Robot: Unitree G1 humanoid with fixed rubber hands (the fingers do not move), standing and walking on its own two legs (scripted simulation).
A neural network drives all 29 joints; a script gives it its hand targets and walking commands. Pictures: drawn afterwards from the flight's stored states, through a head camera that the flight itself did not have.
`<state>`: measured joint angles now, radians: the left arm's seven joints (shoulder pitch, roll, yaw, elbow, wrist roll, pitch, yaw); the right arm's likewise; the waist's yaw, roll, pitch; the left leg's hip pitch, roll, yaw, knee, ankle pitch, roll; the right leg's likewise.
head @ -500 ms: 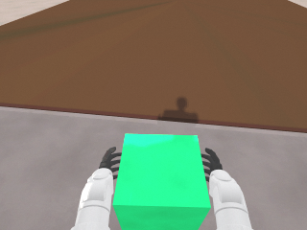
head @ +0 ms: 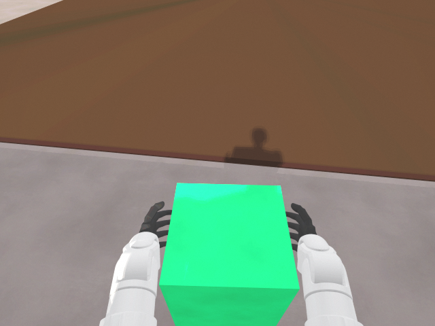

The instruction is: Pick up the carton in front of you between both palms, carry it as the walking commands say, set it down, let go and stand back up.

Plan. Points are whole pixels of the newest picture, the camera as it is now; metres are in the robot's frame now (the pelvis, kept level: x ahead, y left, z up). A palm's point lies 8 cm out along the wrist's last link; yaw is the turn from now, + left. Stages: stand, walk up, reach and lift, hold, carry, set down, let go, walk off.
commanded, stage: reach and lift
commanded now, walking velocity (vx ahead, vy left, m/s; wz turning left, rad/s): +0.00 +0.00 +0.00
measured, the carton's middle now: (226, 259) +0.30 +0.00 -0.05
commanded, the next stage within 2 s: hold in 0.44 s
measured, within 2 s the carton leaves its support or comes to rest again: neither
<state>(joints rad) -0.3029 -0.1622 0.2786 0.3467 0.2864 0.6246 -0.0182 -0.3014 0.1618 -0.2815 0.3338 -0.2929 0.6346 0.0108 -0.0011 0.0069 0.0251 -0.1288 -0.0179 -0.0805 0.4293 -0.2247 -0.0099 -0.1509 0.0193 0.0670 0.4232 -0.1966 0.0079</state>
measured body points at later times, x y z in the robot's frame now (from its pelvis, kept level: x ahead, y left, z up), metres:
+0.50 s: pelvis +0.01 +0.00 +0.00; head -0.02 +0.00 +0.45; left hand +0.31 +0.15 +0.03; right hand +0.30 -0.15 +0.03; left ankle +0.01 +0.13 -0.74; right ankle +0.03 -0.13 -0.74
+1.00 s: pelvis -0.01 +0.00 +0.00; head -0.04 +0.00 +0.45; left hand +0.30 +0.15 +0.04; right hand +0.30 -0.15 +0.04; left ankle +0.01 +0.13 -0.74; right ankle +0.03 -0.13 -0.74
